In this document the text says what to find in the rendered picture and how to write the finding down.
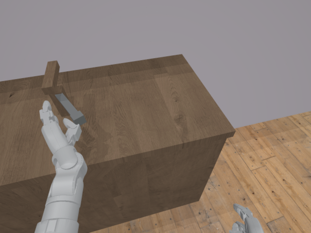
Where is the left robot hand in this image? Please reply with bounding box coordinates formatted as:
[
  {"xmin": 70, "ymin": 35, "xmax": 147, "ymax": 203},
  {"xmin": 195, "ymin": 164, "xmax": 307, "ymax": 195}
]
[{"xmin": 39, "ymin": 100, "xmax": 82, "ymax": 155}]

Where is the robot left forearm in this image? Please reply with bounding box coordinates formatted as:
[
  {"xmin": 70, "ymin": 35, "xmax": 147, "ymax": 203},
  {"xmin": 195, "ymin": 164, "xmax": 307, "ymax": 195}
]
[{"xmin": 35, "ymin": 146, "xmax": 87, "ymax": 233}]

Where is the tap lever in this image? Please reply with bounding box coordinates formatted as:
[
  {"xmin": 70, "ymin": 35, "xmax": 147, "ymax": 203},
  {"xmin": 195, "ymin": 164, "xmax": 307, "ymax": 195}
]
[{"xmin": 55, "ymin": 93, "xmax": 86, "ymax": 126}]

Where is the right robot hand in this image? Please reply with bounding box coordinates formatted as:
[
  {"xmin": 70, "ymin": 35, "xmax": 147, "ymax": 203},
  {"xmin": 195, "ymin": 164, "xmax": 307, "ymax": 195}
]
[{"xmin": 229, "ymin": 203, "xmax": 264, "ymax": 233}]

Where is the counter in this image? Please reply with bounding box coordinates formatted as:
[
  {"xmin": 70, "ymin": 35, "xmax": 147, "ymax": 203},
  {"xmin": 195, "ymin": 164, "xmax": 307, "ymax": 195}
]
[{"xmin": 0, "ymin": 54, "xmax": 235, "ymax": 233}]

